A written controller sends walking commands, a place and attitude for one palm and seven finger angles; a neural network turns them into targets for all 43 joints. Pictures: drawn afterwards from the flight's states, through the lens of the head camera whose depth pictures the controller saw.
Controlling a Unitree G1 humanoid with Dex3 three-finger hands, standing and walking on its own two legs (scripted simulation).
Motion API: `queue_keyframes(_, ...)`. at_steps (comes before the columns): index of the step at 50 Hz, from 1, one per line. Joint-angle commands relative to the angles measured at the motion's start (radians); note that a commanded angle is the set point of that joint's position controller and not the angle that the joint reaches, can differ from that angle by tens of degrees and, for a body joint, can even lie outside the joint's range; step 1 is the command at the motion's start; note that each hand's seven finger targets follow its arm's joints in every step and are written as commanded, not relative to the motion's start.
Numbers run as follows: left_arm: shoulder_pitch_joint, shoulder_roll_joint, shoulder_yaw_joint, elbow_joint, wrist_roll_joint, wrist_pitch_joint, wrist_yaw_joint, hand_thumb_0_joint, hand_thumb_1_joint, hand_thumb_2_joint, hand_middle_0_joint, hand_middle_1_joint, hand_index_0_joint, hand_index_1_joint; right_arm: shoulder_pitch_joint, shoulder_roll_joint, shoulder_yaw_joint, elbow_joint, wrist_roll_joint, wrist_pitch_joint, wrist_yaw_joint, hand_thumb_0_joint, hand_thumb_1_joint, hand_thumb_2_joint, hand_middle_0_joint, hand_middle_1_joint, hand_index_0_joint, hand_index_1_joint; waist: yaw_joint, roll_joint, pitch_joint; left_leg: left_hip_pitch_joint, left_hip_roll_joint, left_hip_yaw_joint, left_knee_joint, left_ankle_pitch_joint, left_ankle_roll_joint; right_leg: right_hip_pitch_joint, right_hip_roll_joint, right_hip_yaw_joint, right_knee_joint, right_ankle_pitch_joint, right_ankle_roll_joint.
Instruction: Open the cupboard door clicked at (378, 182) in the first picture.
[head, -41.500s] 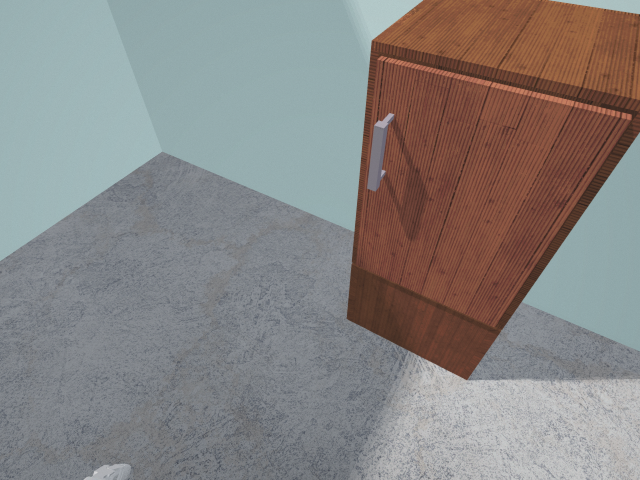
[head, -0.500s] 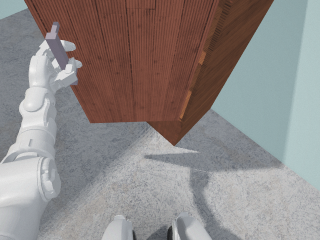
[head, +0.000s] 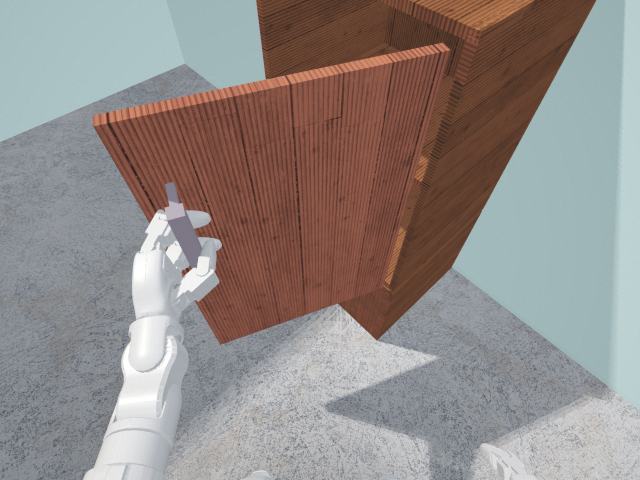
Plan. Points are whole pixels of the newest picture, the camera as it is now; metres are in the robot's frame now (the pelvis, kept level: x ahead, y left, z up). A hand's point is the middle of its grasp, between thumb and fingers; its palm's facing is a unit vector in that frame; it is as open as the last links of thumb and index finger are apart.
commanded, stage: pull the door open along its arc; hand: left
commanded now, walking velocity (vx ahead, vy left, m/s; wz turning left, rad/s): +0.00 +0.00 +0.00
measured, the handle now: (190, 237) +0.41 +0.18 +0.06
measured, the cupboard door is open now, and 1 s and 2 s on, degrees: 68 91 91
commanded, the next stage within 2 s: open thumb and fingers to let go in 0.34 s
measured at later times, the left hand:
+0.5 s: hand (284, 350) +0.26 +0.05 +0.06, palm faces +0.40 -0.92 -0.02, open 6.0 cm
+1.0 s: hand (273, 357) +0.25 +0.06 +0.06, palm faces +0.40 -0.92 +0.02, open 13.0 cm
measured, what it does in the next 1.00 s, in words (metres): shifts its weight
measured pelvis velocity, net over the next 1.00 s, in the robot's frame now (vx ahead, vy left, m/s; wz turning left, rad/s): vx -0.02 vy -0.05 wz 0.07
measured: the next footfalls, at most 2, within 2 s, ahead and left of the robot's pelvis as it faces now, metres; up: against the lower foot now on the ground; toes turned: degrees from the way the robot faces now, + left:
none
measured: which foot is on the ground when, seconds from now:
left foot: down 0.00-1.00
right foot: down 0.00-1.00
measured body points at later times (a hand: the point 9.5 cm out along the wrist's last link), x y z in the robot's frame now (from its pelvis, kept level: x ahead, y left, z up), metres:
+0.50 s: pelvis +0.00 -0.05 +0.00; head +0.03 -0.07 +0.45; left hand +0.23 +0.09 +0.06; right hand +0.20 -0.25 -0.10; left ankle -0.01 +0.10 -0.69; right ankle -0.01 -0.12 -0.69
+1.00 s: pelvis -0.02 -0.05 +0.00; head +0.01 -0.07 +0.45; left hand +0.22 +0.11 +0.06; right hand +0.16 -0.26 -0.11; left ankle -0.01 +0.10 -0.69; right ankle -0.01 -0.12 -0.69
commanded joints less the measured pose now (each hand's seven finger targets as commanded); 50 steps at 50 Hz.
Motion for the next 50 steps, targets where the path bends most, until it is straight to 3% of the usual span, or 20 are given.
queue_keyframes(1, 0.011, 0.035, 0.0, -0.345, 0.084, -0.049, 0.245, 0.0, 0.9, 0.9, -0.4, -1.35, -0.4, -1.35, -0.045, -0.097, -0.041, -0.131, -0.031, -0.049, 0.009, 0.0, -0.9, -0.9, 0.2, 0.3, 0.2, 0.3, 0.061, -0.058, -0.258, 0.185, -0.035, -0.051, -0.097, 0.429, -0.014, 0.22, 0.028, -0.034, -0.047, 0.441, -0.016)
queue_keyframes(3, 0.113, -0.005, -0.028, -0.399, 0.13, -0.037, 0.326, 0.0, 0.9, 0.9, -0.4, -1.35, -0.4, -1.35, -0.072, -0.082, -0.037, -0.142, -0.043, -0.045, 0.008, 0.0, -0.9, -0.9, 0.2, 0.3, 0.2, 0.3, 0.08, -0.059, -0.256, 0.188, -0.039, -0.049, -0.101, 0.411, -0.016, 0.241, 0.022, -0.031, -0.047, 0.431, -0.022)
queue_keyframes(7, 0.22, -0.077, -0.121, -0.485, 0.201, 0.003, 0.432, 0.0, 0.9, 0.9, -0.4, -1.35, -0.4, -1.35, -0.118, -0.058, -0.026, -0.161, -0.057, -0.029, -0.007, 0.0, -0.9, -0.9, 0.2, 0.3, 0.2, 0.3, 0.077, -0.086, -0.205, 0.18, -0.048, -0.051, -0.112, 0.333, -0.014, 0.263, 0.014, -0.019, -0.077, 0.39, -0.024)
queue_keyframes(9, 0.309, -0.096, -0.154, -0.524, 0.221, 0.022, 0.45, 0.0, 0.9, 0.9, -0.4, -1.35, -0.4, -1.35, -0.135, -0.049, -0.021, -0.172, -0.06, -0.021, -0.013, 0.0, -0.9, -0.9, 0.2, 0.3, 0.2, 0.3, 0.081, -0.075, -0.189, 0.187, -0.052, -0.046, -0.116, 0.319, -0.015, 0.28, 0.011, -0.011, -0.095, 0.396, -0.026)
queue_keyframes(10, 0.348, -0.1, -0.168, -0.531, 0.232, 0.03, 0.455, 0.0, 0.9, 0.9, -0.4, -1.35, -0.4, -1.35, -0.129, -0.045, -0.018, -0.171, -0.062, -0.018, -0.018, 0.0, -0.9, -0.9, 0.2, 0.3, 0.2, 0.3, 0.076, -0.11, -0.18, 0.185, -0.053, -0.049, -0.116, 0.318, -0.013, 0.296, 0.01, -0.004, -0.107, 0.409, -0.026)
queue_keyframes(11, 0.415, -0.109, -0.177, -0.556, 0.235, 0.034, 0.454, 0.0, 0.9, 0.9, -0.4, -1.35, -0.4, -1.35, -0.148, -0.037, -0.017, -0.18, -0.061, -0.014, -0.02, 0.0, -0.9, -0.9, 0.2, 0.3, 0.2, 0.3, 0.087, -0.09, -0.169, 0.189, -0.054, -0.044, -0.121, 0.312, -0.015, 0.306, 0.008, 0.002, -0.114, 0.412, -0.027)
queue_keyframes(14, 0.511, -0.143, -0.231, -0.624, 0.24, 0.039, 0.446, 0.0, 0.9, 0.9, -0.4, -1.35, -0.4, -1.35, -0.168, -0.024, -0.008, -0.192, -0.065, -0.014, -0.023, 0.0, -0.9, -0.9, 0.2, 0.3, 0.2, 0.3, 0.079, -0.091, -0.14, 0.193, -0.055, -0.044, -0.118, 0.323, -0.014, 0.316, 0.005, 0.002, -0.117, 0.455, -0.026)
queue_keyframes(17, 0.435, -0.179, -0.286, -0.625, 0.261, 0.031, 0.457, 0.0, 0.9, 0.9, -0.4, -1.35, -0.4, -1.35, -0.176, -0.019, -0.004, -0.185, -0.077, -0.03, -0.029, 0.0, -0.9, -0.9, 0.2, 0.3, 0.2, 0.3, 0.049, -0.12, -0.11, 0.176, -0.059, -0.057, -0.089, 0.292, -0.012, 0.282, -0.009, 0.023, -0.123, 0.472, -0.011)
queue_keyframes(18, 0.423, -0.204, -0.31, -0.612, 0.263, 0.028, 0.458, 0.0, 0.9, 0.9, -0.4, -1.35, -0.4, -1.35, -0.182, -0.016, -0.001, -0.181, -0.078, -0.038, -0.029, 0.0, -0.9, -0.9, 0.2, 0.3, 0.2, 0.3, 0.049, -0.102, -0.107, 0.17, -0.062, -0.059, -0.081, 0.276, -0.013, 0.269, -0.014, 0.031, -0.125, 0.459, -0.008)
queue_keyframes(21, 0.346, -0.254, -0.368, -0.599, 0.262, 0.018, 0.466, 0.0, 0.9, 0.9, -0.4, -1.35, -0.4, -1.35, -0.187, -0.018, -0.003, -0.169, -0.082, -0.066, -0.031, 0.0, -0.9, -0.9, 0.2, 0.3, 0.2, 0.3, 0.028, -0.133, -0.127, 0.158, -0.065, -0.07, -0.055, 0.246, -0.012, 0.245, -0.029, 0.049, -0.129, 0.454, 0.006)
queue_keyframes(22, 0.263, -0.27, -0.399, -0.595, 0.27, 0.013, 0.471, 0.0, 0.9, 0.9, -0.4, -1.35, -0.4, -1.35, -0.189, -0.021, -0.002, -0.156, -0.081, -0.073, -0.032, 0.0, -0.9, -0.9, 0.2, 0.3, 0.2, 0.3, 0.005, -0.124, -0.119, 0.154, -0.066, -0.075, -0.043, 0.233, -0.011, 0.22, -0.037, 0.058, -0.129, 0.435, 0.008)
queue_keyframes(25, 0.335, -0.231, -0.36, -0.58, 0.267, 0.006, 0.463, 0.0, 0.69, 0.81, -0.385, -1.327, -0.385, -1.327, -0.17, -0.023, -0.011, -0.154, -0.08, -0.086, -0.036, 0.0, -0.9, -0.9, 0.2, 0.3, 0.2, 0.3, 0.038, -0.14, -0.189, 0.144, -0.071, -0.076, -0.045, 0.247, -0.014, 0.282, -0.049, 0.078, -0.126, 0.503, 0.013)
queue_keyframes(28, 0.316, -0.204, -0.342, -0.6, 0.251, 0.0, 0.441, 0.0, 0.48, 0.72, -0.37, -1.305, -0.37, -1.305, -0.164, -0.027, -0.016, -0.152, -0.074, -0.084, -0.041, 0.0, -0.9, -0.9, 0.2, 0.3, 0.2, 0.3, 0.038, -0.149, -0.202, 0.133, -0.074, -0.072, -0.047, 0.245, -0.014, 0.314, -0.064, 0.102, -0.133, 0.549, 0.023)
queue_keyframes(30, 0.319, -0.186, -0.321, -0.583, 0.245, -0.008, 0.43, 0.0, 0.34, 0.66, -0.36, -1.29, -0.36, -1.29, -0.16, -0.029, -0.018, -0.144, -0.073, -0.088, -0.046, 0.0, -0.9, -0.9, 0.2, 0.3, 0.2, 0.3, 0.036, -0.188, -0.184, 0.115, -0.072, -0.079, -0.046, 0.236, -0.014, 0.324, -0.069, 0.115, -0.144, 0.554, 0.027)
queue_keyframes(37, 0.263, -0.167, -0.293, -0.545, 0.224, -0.047, 0.409, 0.0, -0.15, 0.45, -0.325, -1.237, -0.325, -1.237, -0.175, -0.032, -0.022, -0.132, -0.073, -0.102, -0.051, 0.0, -0.9, -0.9, 0.2, 0.3, 0.2, 0.3, 0.037, -0.171, -0.151, 0.095, -0.072, -0.082, -0.043, 0.165, -0.011, 0.272, -0.079, 0.147, -0.183, 0.346, 0.026)
queue_keyframes(42, 0.24, -0.173, -0.292, -0.531, 0.214, -0.056, 0.406, 0.0, -0.5, 0.3, -0.3, -1.2, -0.3, -1.2, -0.181, -0.035, -0.023, -0.129, -0.07, -0.107, -0.051, 0.0, -0.9, -0.9, 0.2, 0.3, 0.2, 0.3, 0.037, -0.157, -0.152, 0.103, -0.072, -0.079, -0.047, 0.168, -0.009, 0.262, -0.075, 0.141, -0.184, 0.318, 0.02)
queue_keyframes(44, 0.239, -0.184, -0.302, -0.524, 0.212, -0.057, 0.404, 0.0, -0.5, 0.3, -0.3, -1.2, -0.3, -1.2, -0.172, -0.038, -0.023, -0.129, -0.071, -0.11, -0.05, 0.0, -0.9, -0.9, 0.2, 0.3, 0.2, 0.3, 0.036, -0.156, -0.152, 0.113, -0.071, -0.079, -0.054, 0.17, -0.008, 0.252, -0.068, 0.119, -0.173, 0.318, 0.017)
queue_keyframes(50, 0.2, -0.211, -0.347, -0.533, 0.24, -0.051, 0.425, 0.0, -0.5, 0.3, -0.25, -0.9, -0.25, -0.9, -0.172, -0.042, -0.024, -0.141, -0.071, -0.113, -0.045, 0.0, -0.9, -0.9, 0.2, 0.3, 0.2, 0.3, 0.036, -0.125, -0.162, 0.146, -0.067, -0.076, -0.059, 0.184, -0.001, 0.203, -0.038, 0.06, -0.14, 0.253, -0.007)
